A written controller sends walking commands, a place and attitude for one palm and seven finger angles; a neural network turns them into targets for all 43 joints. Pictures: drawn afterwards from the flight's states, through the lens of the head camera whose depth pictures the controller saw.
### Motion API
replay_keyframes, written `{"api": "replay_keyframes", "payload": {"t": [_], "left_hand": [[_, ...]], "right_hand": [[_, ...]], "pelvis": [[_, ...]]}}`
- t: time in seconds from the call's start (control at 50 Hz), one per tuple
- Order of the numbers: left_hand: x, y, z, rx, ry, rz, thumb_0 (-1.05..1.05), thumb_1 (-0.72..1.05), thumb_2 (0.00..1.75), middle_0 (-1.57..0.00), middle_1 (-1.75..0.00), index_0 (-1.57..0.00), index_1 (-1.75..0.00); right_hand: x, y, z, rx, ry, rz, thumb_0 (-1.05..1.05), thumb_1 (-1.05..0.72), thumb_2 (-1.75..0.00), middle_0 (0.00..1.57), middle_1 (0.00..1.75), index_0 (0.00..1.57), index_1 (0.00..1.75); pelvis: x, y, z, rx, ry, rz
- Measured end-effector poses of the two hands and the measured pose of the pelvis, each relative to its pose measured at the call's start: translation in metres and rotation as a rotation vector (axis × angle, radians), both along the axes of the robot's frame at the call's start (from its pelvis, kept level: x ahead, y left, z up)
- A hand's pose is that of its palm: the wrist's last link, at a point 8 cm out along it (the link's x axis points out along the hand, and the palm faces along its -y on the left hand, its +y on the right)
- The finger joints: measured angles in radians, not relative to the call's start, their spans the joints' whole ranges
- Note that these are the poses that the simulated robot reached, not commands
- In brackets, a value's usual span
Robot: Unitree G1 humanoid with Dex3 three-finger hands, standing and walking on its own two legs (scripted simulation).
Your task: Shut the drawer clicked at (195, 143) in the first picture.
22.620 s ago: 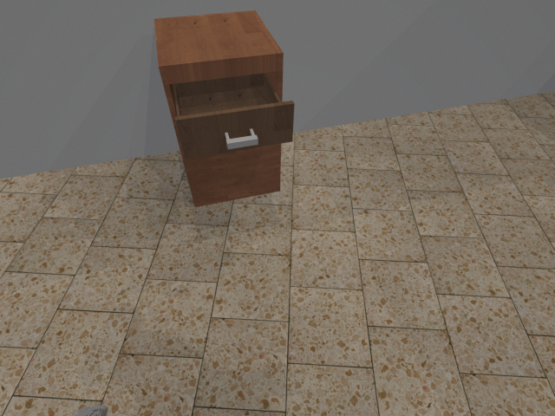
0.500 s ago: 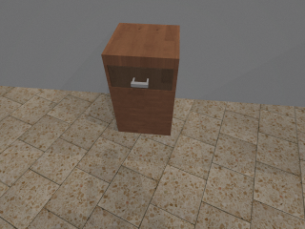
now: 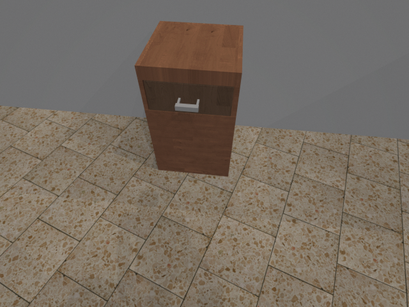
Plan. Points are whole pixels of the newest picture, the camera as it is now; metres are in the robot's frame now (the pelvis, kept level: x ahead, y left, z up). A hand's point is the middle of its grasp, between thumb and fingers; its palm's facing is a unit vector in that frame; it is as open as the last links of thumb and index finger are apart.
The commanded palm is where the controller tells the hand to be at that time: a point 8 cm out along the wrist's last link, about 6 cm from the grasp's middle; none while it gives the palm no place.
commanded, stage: look to check the result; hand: left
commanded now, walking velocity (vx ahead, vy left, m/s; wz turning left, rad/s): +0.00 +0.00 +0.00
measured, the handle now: (187, 104) +0.93 +0.12 -0.21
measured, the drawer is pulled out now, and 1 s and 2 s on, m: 0.00 0.00 0.00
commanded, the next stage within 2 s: stand and wait in 0.30 s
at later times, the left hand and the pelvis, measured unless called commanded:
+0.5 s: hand out of the picture +0.02 +0.17 -0.17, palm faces +0.02 -0.98 -0.20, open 7.4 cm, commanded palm none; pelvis +0.01 -0.01 +0.00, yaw +0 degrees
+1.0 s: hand out of the picture +0.02 +0.17 -0.17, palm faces +0.02 -0.98 -0.21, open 7.4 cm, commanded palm none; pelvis +0.02 -0.01 +0.00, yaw +0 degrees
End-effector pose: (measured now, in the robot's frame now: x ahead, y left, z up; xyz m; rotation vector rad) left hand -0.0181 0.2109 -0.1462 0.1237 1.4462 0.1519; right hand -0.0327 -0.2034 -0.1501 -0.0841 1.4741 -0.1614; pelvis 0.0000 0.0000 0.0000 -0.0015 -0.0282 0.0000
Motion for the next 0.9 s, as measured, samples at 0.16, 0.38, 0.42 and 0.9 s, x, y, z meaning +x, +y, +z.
{"api": "replay_keyframes", "payload": {"t": [0.16, 0.38, 0.42, 0.9], "left_hand": [[0.008, 0.000, 0.001, 0.006, -0.010, -0.003, 0.01, 0.91, 0.89, -0.20, -0.30, -0.20, -0.30], [0.023, 0.002, 0.003, 0.019, -0.041, -0.008, 0.01, 0.91, 0.89, -0.20, -0.30, -0.20, -0.30], [0.025, 0.003, 0.003, 0.021, -0.044, -0.010, 0.01, 0.91, 0.89, -0.20, -0.30, -0.20, -0.30], [0.036, 0.005, 0.005, 0.032, -0.041, -0.018, 0.01, 0.91, 0.89, -0.20, -0.30, -0.20, -0.30]], "right_hand": [[0.014, -0.001, -0.001, 0.005, -0.026, 0.006, 0.00, -0.91, -0.90, 0.20, 0.30, 0.20, 0.30], [0.027, -0.008, -0.001, -0.005, -0.042, 0.014, 0.00, -0.91, -0.90, 0.20, 0.30, 0.20, 0.30], [0.029, -0.010, 0.000, -0.008, -0.044, 0.014, 0.00, -0.91, -0.90, 0.20, 0.30, 0.20, 0.30], [0.037, -0.019, 0.001, -0.020, -0.037, 0.019, 0.00, -0.91, -0.90, 0.20, 0.30, 0.20, 0.30]], "pelvis": [[0.003, -0.002, 0.000, 0.001, 0.003, 0.000], [0.009, -0.004, 0.001, 0.002, -0.001, 0.001], [0.010, -0.005, 0.001, 0.002, -0.001, 0.000], [0.019, -0.008, 0.002, 0.003, 0.000, -0.003]]}}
